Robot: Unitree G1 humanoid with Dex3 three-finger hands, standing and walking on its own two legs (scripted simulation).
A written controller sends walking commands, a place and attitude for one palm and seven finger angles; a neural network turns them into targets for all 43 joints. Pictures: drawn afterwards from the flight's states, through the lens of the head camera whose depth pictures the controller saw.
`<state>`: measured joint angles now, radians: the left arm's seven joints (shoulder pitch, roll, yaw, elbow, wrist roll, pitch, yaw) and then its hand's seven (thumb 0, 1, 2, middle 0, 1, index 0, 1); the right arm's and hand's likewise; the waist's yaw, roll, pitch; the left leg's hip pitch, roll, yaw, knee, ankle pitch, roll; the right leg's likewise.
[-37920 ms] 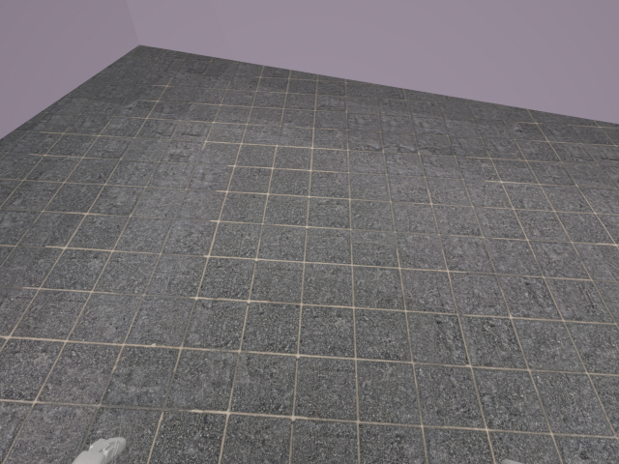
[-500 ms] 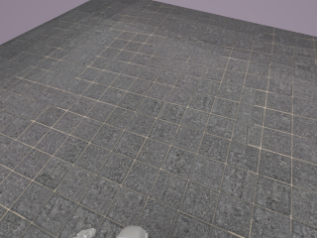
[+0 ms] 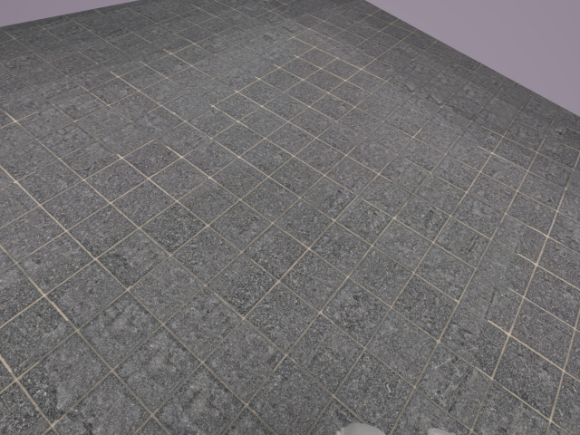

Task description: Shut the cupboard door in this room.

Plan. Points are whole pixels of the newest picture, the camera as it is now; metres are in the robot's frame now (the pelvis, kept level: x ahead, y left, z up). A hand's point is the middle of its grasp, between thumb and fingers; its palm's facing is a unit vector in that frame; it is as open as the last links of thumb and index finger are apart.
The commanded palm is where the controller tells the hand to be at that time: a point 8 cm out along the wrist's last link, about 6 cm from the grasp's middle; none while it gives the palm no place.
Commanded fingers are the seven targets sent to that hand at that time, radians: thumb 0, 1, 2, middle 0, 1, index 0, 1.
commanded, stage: turn or walk to find it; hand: left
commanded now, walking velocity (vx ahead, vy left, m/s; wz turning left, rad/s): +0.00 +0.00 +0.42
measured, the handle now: out of the picture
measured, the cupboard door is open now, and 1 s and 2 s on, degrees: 100 100 100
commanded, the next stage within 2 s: none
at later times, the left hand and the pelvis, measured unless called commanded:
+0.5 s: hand out of the picture +0.05 +0.14 -0.15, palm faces +0.21 -0.94 -0.27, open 7.3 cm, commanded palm none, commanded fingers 0.00 0.90 0.90 -0.20 -0.30 -0.20 -0.30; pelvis -0.01 -0.06 +0.00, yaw +13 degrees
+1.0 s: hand out of the picture -0.08 +0.20 -0.17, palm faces +0.47 -0.85 -0.24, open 7.3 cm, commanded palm none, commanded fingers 0.00 0.90 0.90 -0.20 -0.30 -0.20 -0.30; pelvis -0.03 -0.02 +0.00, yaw +25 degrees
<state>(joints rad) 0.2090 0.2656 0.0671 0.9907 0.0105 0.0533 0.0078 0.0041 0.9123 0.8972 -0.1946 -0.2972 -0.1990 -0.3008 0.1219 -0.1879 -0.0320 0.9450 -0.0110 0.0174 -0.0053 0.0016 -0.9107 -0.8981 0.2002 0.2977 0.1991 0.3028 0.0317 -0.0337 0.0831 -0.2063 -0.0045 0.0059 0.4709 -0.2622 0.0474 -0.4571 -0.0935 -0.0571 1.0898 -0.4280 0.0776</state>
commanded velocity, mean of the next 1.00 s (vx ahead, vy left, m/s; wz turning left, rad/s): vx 0.00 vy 0.00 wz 0.42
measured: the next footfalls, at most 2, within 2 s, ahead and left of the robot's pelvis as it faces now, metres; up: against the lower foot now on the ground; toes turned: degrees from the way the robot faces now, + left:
right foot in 0.30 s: +0.05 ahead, -0.15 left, +0.00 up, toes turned +3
left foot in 0.76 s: -0.04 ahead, +0.09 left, +0.00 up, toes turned +24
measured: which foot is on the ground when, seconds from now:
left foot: down 0.00-0.32, up 0.34-0.74, down 0.76-1.00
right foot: up 0.00-0.28, down 0.30-0.76, up 0.78-1.00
